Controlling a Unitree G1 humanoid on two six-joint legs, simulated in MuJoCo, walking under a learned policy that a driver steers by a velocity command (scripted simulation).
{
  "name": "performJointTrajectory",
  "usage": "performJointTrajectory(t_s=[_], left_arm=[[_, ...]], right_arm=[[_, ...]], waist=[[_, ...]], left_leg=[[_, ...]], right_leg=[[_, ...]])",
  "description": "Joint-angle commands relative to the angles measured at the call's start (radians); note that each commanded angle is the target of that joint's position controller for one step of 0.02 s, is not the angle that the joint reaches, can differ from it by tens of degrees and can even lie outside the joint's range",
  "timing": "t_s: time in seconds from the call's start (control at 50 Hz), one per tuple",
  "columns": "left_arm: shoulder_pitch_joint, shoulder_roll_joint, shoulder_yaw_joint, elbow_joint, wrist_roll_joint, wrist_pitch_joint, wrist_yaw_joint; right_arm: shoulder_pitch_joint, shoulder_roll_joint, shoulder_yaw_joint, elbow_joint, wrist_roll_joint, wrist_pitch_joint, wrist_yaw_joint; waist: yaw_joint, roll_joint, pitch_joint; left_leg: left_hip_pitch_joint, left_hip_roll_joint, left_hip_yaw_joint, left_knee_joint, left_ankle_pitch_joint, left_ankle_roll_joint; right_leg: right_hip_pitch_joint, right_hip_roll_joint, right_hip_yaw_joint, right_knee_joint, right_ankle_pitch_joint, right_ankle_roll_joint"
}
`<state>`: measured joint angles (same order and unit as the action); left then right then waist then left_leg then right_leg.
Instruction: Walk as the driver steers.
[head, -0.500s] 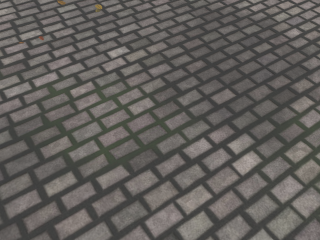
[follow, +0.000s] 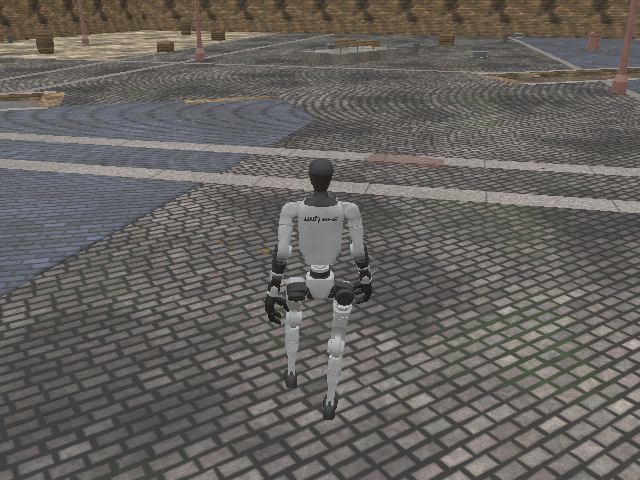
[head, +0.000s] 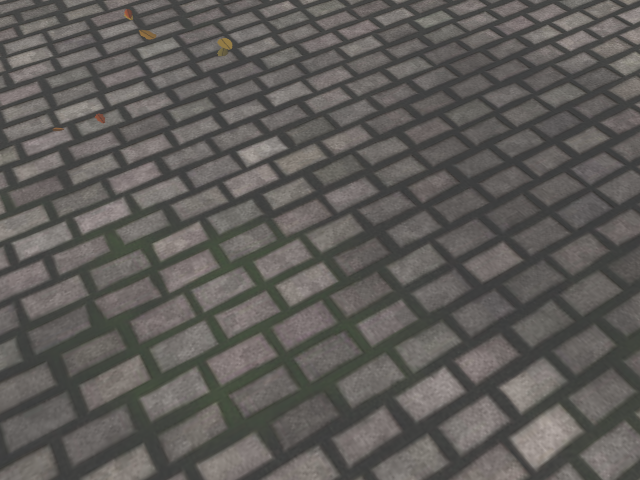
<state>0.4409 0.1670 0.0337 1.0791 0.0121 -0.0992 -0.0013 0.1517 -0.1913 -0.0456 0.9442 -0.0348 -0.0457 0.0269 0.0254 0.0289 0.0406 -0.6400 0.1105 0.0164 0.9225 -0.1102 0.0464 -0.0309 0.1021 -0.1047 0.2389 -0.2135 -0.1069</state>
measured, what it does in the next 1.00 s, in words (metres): walks ahead: left foot, then right foot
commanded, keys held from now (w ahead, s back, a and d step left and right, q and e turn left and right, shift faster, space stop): no key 0.42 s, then w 0.58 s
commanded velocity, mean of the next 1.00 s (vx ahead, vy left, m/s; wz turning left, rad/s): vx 0.28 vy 0.00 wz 0.00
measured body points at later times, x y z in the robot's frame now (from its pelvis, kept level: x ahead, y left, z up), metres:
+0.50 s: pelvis +0.17 +0.03 -0.01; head +0.18 +0.04 +0.44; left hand +0.19 +0.25 -0.17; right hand +0.17 -0.19 -0.16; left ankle +0.23 +0.09 -0.74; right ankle +0.15 -0.10 -0.72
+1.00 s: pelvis +0.29 +0.02 -0.01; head +0.32 +0.01 +0.44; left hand +0.17 +0.24 -0.14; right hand +0.45 -0.20 -0.14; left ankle +0.43 +0.15 -0.71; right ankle +0.15 -0.07 -0.74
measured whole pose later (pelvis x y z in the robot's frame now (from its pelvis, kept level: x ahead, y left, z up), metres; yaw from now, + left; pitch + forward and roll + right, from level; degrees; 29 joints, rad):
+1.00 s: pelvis +0.29 +0.02 -0.01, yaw -1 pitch +2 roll +0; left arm 0.55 0.14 0.03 1.11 0.02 -0.10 0.02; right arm 0.07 -0.20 -0.06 0.94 -0.03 -0.02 0.04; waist 0.07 0.03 0.01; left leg -0.59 0.06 0.07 0.70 -0.12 0.03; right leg 0.11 0.02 -0.06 0.17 -0.31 -0.03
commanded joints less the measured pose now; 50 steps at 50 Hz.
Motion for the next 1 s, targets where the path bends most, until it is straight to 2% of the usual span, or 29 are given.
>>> performJointTrajectory(t_s=[0.02,0.1,0.14,0.16,0.18,0.2,0.22,0.24,0.26,0.28,0.3,0.34,0.38,0.42,0.44,0.48,0.5,0.56,0.62,0.64,0.66,0.68,0.7,0.72,0.76,0.8,0.88,0.94,1.0], left_arm=[[0.038,0.088,0.001,-0.034,-0.004,-0.015,0.006],[0.092,0.096,-0.007,-0.006,0.005,-0.006,0.02],[0.057,0.107,-0.005,-0.01,0.009,-0.005,0.029],[0.037,0.115,-0.003,-0.01,0.006,-0.003,0.032],[0.026,0.122,-0.001,-0.011,-0.007,-0.002,0.032],[0.051,0.096,-0.009,-0.033,-0.022,-0.003,0.036],[0.258,-0.017,-0.028,0.0,-0.074,0.018,0.034],[0.215,0.071,-0.005,0.027,-0.04,0.04,0.042],[0.105,0.069,0.0,-0.005,-0.009,0.045,0.037],[0.045,0.052,0.001,-0.014,0.012,0.051,0.032],[0.011,0.05,0.005,-0.017,0.023,0.062,0.027],[0.066,0.005,-0.004,0.011,0.024,0.091,0.022],[0.067,-0.008,-0.01,0.024,0.016,0.112,0.031],[0.014,0.006,-0.011,0.018,0.014,0.127,0.041],[-0.002,0.017,-0.011,0.015,0.017,0.129,0.04],[-0.035,0.05,-0.004,-0.003,0.027,0.12,0.029],[-0.053,0.056,-0.003,-0.011,0.028,0.113,0.021],[-0.048,0.019,-0.008,-0.014,0.024,0.089,0.012],[0.089,-0.005,-0.01,0.038,0.016,0.072,0.019],[0.143,0.019,-0.005,0.054,0.02,0.064,0.027],[0.2,0.065,-0.001,0.056,0.027,0.054,0.037],[0.145,0.161,0.028,0.044,0.01,0.054,0.041],[0.066,0.127,0.023,0.022,0.005,0.05,0.045],[0.023,0.118,0.022,0.004,0.0,0.04,0.04],[0.032,0.103,0.022,-0.002,0.0,0.021,0.033],[0.086,0.081,0.018,0.011,0.001,0.006,0.029],[0.156,0.071,0.012,0.022,0.008,-0.003,0.025],[0.179,0.084,0.012,0.023,0.012,-0.007,0.025],[0.186,0.108,0.017,0.028,0.015,-0.008,0.027]], right_arm=[[-0.06,0.001,0.01,-0.054,0.012,-0.007,0.001],[-0.077,-0.009,0.016,-0.046,0.018,-0.015,-0.015],[0.014,-0.044,0.005,-0.013,0.012,-0.026,-0.027],[0.106,-0.062,-0.005,0.02,0.008,-0.037,-0.033],[0.2,-0.079,-0.012,0.051,-0.005,-0.054,-0.039],[0.321,-0.149,-0.026,0.077,-0.026,-0.065,-0.044],[0.323,-0.176,-0.029,0.08,-0.008,-0.056,-0.038],[0.279,-0.129,-0.022,0.057,0.036,-0.042,-0.029],[0.174,-0.092,-0.009,0.042,0.039,-0.034,-0.032],[0.107,-0.044,0.008,0.034,0.032,-0.029,-0.038],[0.087,-0.018,0.019,0.036,0.03,-0.029,-0.047],[0.095,-0.016,0.027,0.055,0.021,-0.027,-0.054],[0.105,-0.047,0.024,0.061,0.014,-0.03,-0.052],[0.12,-0.067,0.022,0.067,0.01,-0.023,-0.051],[0.142,-0.087,0.013,0.074,0.013,-0.015,-0.048],[0.169,-0.137,-0.013,0.079,0.022,0.011,-0.043],[0.174,-0.134,-0.017,0.079,0.023,0.022,-0.043],[0.169,-0.124,-0.027,0.08,0.027,0.035,-0.044],[0.116,-0.119,-0.038,0.066,0.041,0.044,-0.045],[0.083,-0.086,-0.033,0.046,0.042,0.043,-0.043],[0.068,-0.005,-0.015,0.021,0.043,0.037,-0.036],[0.035,-0.021,-0.017,-0.006,0.022,0.031,-0.028],[0.014,-0.068,-0.024,-0.011,-0.003,0.023,-0.013],[0.034,-0.07,-0.028,-0.005,-0.001,0.015,-0.001],[0.052,-0.079,-0.035,0.018,-0.005,0.013,0.011],[0.02,-0.056,-0.032,0.008,-0.004,0.013,0.013],[-0.11,-0.036,-0.022,-0.042,0.002,0.014,0.009],[-0.202,-0.027,-0.011,-0.083,0.007,0.009,0.012],[-0.239,-0.039,-0.007,-0.113,0.009,0.001,0.011]], waist=[[-0.011,-0.074,0.075],[0.008,-0.127,0.025],[-0.035,-0.146,-0.009],[-0.078,-0.133,-0.039],[-0.126,-0.099,-0.076],[-0.14,-0.017,-0.196],[-0.06,0.182,-0.395],[-0.069,0.013,-0.392],[-0.05,0.023,-0.231],[-0.026,-0.004,-0.13],[-0.008,0.003,-0.073],[0.029,0.031,-0.079],[0.037,0.037,-0.091],[0.019,0.056,-0.081],[0.006,0.077,-0.086],[-0.007,0.12,-0.052],[-0.009,0.107,-0.03],[0.005,0.05,0.011],[0.06,0.018,0.054],[0.073,-0.053,0.08],[0.072,-0.244,0.034],[0.046,-0.286,0.156],[0.001,-0.159,0.195],[-0.03,-0.137,0.167],[-0.04,-0.095,0.121],[-0.025,-0.09,0.095],[0.017,-0.116,0.111],[0.046,-0.142,0.118],[0.051,-0.164,0.117]], left_leg=[[0.071,-0.054,0.081,-0.188,0.104,-0.013],[0.17,-0.12,0.1,-0.308,0.131,0.011],[0.264,-0.15,0.084,-0.355,0.07,0.041],[0.344,-0.162,0.077,-0.432,0.097,0.056],[0.479,-0.125,0.052,-0.547,0.276,0.069],[0.721,0.075,-0.107,-0.45,0.757,0.105],[0.955,0.351,-0.393,-0.391,1.178,0.328],[0.846,0.303,-0.388,-0.444,1.004,0.332],[0.692,0.255,-0.317,-0.522,0.804,0.303],[0.563,0.207,-0.262,-0.586,0.652,0.258],[0.464,0.163,-0.201,-0.626,0.595,0.219],[0.367,0.109,-0.128,-0.649,0.531,0.176],[0.353,0.092,-0.112,-0.662,0.407,0.162],[0.346,0.084,-0.128,-0.69,0.179,0.151],[0.342,0.08,-0.154,-0.729,-0.061,0.15],[0.324,0.102,-0.237,-0.813,-0.438,0.156],[0.312,0.118,-0.264,-0.837,-0.513,0.158],[0.267,0.126,-0.264,-0.849,-0.541,0.152],[0.167,0.061,-0.19,-0.76,-0.584,0.115],[0.076,0.007,-0.131,-0.629,-0.56,0.084],[-0.045,-0.096,0.006,-0.31,-0.498,0.046],[-0.163,-0.159,0.055,-0.177,-0.338,0.027],[-0.132,-0.098,-0.016,-0.105,-0.223,0.024],[-0.113,-0.096,-0.024,-0.09,-0.169,0.016],[-0.098,-0.089,0.004,-0.028,-0.103,-0.008],[-0.115,-0.076,0.018,-0.001,-0.055,-0.021],[-0.153,-0.055,0.047,-0.072,-0.001,-0.041],[-0.093,-0.065,0.079,-0.194,0.011,-0.034],[-0.021,-0.081,0.104,-0.29,-0.035,0.006]], right_leg=[[-0.102,-0.233,0.088,-0.058,0.677,-0.053],[0.006,-0.243,0.074,0.051,0.842,-0.025],[0.048,-0.259,0.094,0.16,0.932,-0.024],[0.065,-0.253,0.097,0.265,0.916,-0.017],[0.024,-0.226,0.082,0.409,0.781,0.002],[-0.134,-0.181,0.059,0.639,0.382,0.026],[-0.324,-0.033,0.053,0.955,-0.447,0.059],[-0.331,-0.06,0.162,0.986,-0.413,0.06],[-0.373,-0.079,0.162,0.973,-0.361,0.067],[-0.366,-0.107,0.163,0.91,-0.303,0.074],[-0.327,-0.126,0.164,0.838,-0.268,0.082],[-0.204,-0.12,0.135,0.736,-0.23,0.095],[-0.175,-0.113,0.114,0.628,-0.236,0.103],[-0.178,-0.115,0.105,0.526,-0.223,0.102],[-0.181,-0.111,0.089,0.509,-0.216,0.098],[-0.229,-0.1,0.053,0.536,-0.238,0.082],[-0.244,-0.104,0.047,0.54,-0.248,0.074],[-0.2,-0.102,0.035,0.455,-0.246,0.042],[-0.016,-0.072,0.007,0.159,-0.162,-0.01],[0.058,-0.13,0.1,0.039,-0.241,-0.034],[0.152,-0.356,0.405,-0.115,-0.462,-0.067],[0.02,-0.49,0.62,-0.227,-0.629,-0.121],[-0.069,-0.464,0.576,-0.24,-0.593,-0.11],[-0.07,-0.424,0.508,-0.237,-0.501,-0.085],[-0.02,-0.36,0.368,-0.212,-0.294,-0.063],[0.019,-0.336,0.303,-0.192,-0.162,-0.065],[0.053,-0.317,0.234,-0.166,0.031,-0.081],[0.06,-0.309,0.186,-0.129,0.22,-0.085],[0.097,-0.33,0.165,-0.077,0.374,-0.08]])
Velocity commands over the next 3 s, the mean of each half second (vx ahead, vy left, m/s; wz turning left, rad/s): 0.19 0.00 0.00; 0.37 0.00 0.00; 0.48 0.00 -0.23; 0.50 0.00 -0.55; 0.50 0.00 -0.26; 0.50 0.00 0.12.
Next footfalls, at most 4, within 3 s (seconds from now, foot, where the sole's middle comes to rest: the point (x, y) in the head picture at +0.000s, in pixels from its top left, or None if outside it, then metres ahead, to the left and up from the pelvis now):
0.18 left None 0.27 0.09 -0.78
0.64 right None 0.19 -0.07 -0.78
1.10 left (283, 470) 0.51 0.13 -0.78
1.66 right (368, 355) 0.78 -0.05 -0.78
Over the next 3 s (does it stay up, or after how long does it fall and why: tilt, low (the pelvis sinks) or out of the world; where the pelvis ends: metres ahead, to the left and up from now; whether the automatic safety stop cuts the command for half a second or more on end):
stays up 1.28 -0.30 0.00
